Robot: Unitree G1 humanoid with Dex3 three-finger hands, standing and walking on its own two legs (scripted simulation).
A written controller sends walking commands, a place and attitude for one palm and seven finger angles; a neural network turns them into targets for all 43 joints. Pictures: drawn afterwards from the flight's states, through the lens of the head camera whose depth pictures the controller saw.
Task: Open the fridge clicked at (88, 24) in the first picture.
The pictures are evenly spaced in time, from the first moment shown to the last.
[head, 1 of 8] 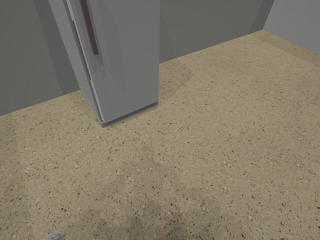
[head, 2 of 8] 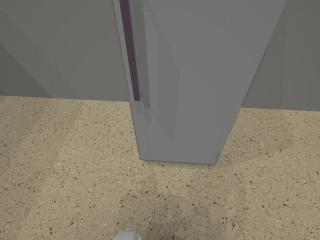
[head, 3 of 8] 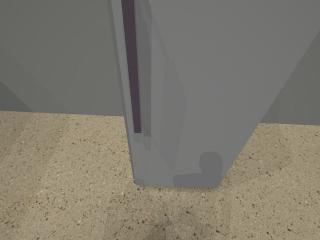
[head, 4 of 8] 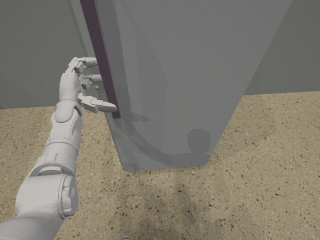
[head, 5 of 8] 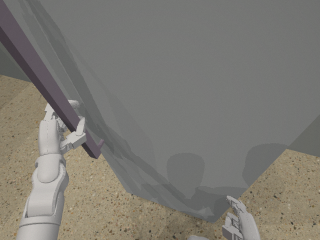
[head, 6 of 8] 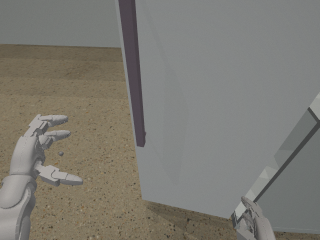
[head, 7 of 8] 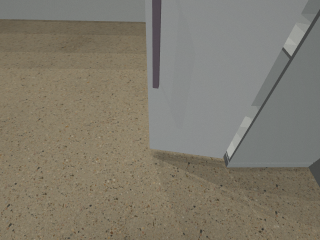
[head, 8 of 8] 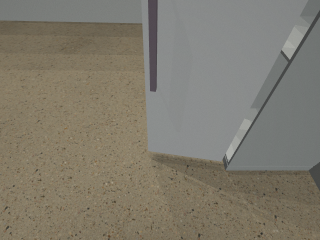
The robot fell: no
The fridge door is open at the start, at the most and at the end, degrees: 0 88 81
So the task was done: yes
